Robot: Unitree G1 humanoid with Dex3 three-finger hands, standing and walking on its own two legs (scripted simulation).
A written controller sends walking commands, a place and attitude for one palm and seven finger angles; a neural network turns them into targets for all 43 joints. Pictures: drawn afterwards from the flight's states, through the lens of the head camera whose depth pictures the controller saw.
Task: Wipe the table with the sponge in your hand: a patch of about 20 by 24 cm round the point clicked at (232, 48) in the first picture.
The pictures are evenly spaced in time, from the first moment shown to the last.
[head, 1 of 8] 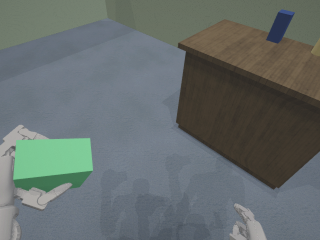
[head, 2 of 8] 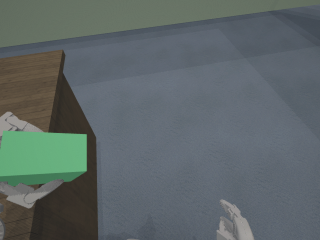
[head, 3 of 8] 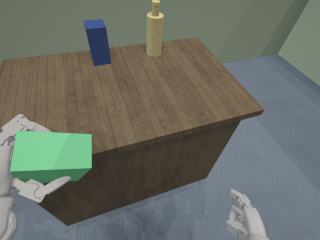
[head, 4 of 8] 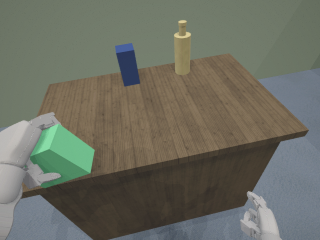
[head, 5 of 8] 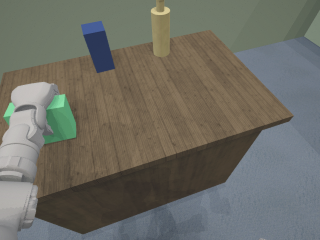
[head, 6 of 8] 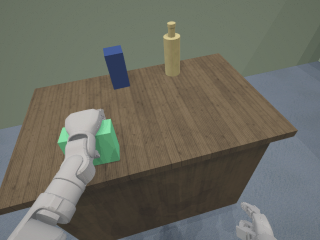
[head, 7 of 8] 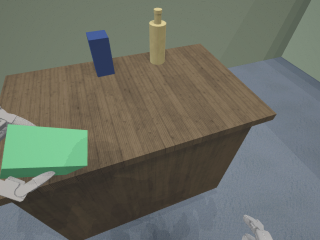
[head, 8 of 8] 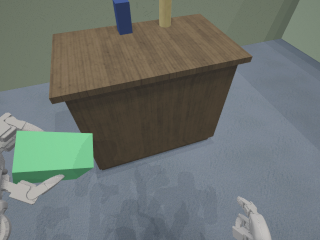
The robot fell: no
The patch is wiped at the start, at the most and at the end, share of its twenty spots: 0.00 0.95 0.95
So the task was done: yes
